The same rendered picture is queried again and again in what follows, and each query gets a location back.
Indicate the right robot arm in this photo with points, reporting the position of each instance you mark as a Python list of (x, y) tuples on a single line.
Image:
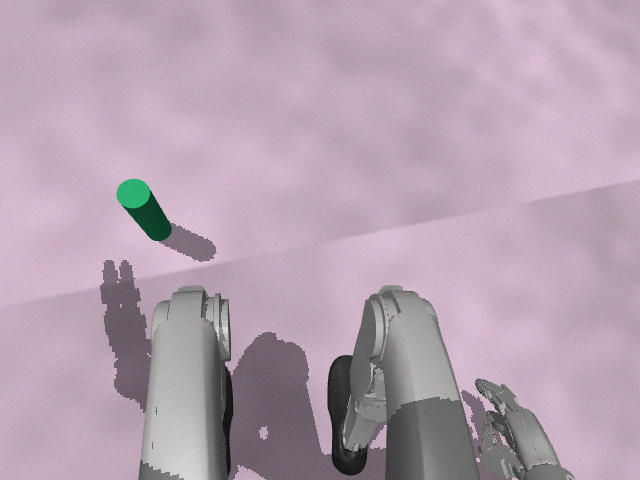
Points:
[(548, 472)]

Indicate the can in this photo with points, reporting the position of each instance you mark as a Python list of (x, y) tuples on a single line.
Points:
[(137, 199)]

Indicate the right robot hand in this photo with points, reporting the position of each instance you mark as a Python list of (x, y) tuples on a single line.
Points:
[(521, 429)]

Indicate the right robot foot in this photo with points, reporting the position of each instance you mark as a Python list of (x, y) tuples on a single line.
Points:
[(345, 461)]

